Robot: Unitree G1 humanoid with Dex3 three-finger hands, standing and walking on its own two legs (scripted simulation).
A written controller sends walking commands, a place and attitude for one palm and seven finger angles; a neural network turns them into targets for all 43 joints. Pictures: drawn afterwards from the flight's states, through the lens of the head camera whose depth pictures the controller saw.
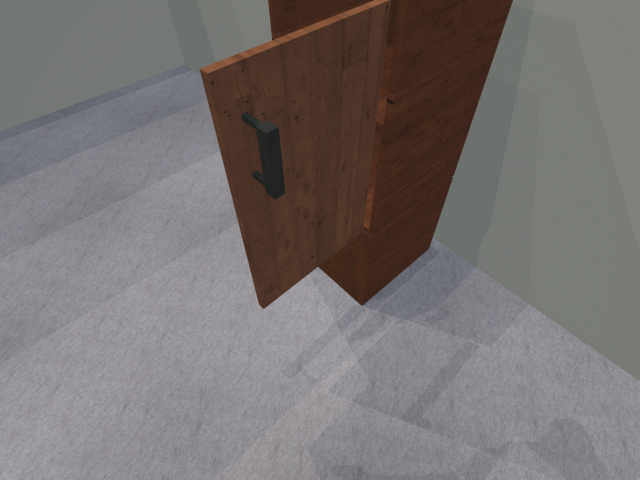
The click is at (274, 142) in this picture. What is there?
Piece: cupboard door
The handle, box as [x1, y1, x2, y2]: [242, 112, 284, 199]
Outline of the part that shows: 246,112 242,114 242,119 255,128 257,131 263,170 262,174 256,170 252,174 254,178 265,186 266,192 274,199 284,193 278,127 268,120 263,123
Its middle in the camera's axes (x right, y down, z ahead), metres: -0.09 -0.13 +0.59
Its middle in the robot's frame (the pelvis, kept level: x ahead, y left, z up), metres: +0.55 +0.12 +0.10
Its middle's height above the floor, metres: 0.88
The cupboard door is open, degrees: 92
